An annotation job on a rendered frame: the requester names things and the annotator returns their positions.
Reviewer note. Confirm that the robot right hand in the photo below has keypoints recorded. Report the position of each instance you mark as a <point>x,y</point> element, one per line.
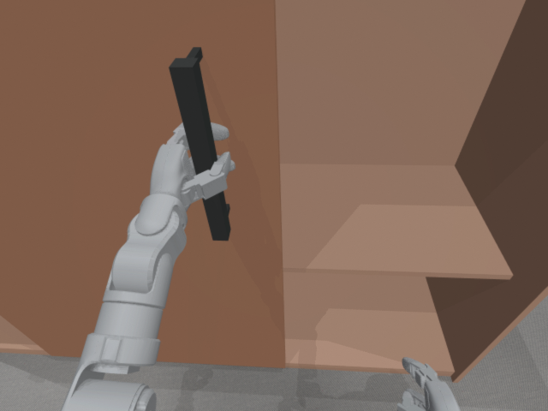
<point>438,396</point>

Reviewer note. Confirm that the left robot upper arm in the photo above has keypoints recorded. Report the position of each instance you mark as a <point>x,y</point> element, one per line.
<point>106,395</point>

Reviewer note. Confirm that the handle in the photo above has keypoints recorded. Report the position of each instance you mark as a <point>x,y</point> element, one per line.
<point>191,98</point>

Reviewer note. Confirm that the left robot forearm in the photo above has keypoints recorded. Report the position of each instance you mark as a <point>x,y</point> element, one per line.
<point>125,336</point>

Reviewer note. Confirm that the wardrobe door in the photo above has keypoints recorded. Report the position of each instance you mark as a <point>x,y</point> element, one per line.
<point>9,334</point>
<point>86,101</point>

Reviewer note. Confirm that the robot left hand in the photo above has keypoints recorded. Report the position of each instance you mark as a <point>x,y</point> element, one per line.
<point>173,169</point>

